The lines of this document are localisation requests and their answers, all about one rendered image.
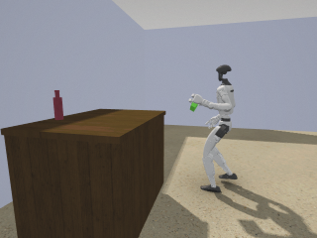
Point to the robot left hand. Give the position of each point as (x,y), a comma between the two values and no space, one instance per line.
(197,99)

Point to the table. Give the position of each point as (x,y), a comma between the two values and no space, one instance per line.
(93,174)

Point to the sponge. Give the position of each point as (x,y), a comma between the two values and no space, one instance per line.
(193,106)

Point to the left robot forearm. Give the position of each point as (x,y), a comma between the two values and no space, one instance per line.
(215,106)

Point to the robot head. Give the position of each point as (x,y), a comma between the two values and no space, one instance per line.
(223,69)

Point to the left robot thigh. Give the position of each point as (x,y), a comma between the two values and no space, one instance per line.
(212,139)

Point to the robot right hand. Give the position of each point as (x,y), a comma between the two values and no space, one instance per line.
(213,121)

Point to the left robot upper arm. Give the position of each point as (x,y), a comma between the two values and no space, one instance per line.
(222,91)

